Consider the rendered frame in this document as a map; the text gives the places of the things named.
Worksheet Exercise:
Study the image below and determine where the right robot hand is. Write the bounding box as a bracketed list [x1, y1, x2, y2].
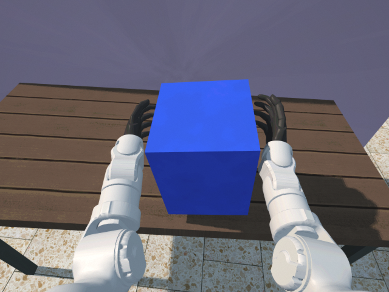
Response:
[254, 94, 287, 144]

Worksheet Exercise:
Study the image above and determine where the right robot upper arm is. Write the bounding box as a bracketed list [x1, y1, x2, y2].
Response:
[271, 234, 370, 292]

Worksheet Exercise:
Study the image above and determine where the carton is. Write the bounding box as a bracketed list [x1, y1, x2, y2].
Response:
[145, 79, 261, 215]

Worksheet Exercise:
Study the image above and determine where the robot left forearm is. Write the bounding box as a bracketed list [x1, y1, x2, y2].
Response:
[72, 134, 144, 277]

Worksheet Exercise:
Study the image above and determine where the left robot upper arm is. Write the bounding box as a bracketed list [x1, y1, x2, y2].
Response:
[46, 229, 146, 292]

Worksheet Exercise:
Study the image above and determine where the left robot hand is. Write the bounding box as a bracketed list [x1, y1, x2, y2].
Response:
[124, 99, 156, 139]

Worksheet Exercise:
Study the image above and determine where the table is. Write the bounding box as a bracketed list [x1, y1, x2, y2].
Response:
[0, 83, 389, 275]

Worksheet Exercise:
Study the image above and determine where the robot right forearm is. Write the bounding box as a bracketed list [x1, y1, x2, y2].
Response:
[258, 141, 352, 273]

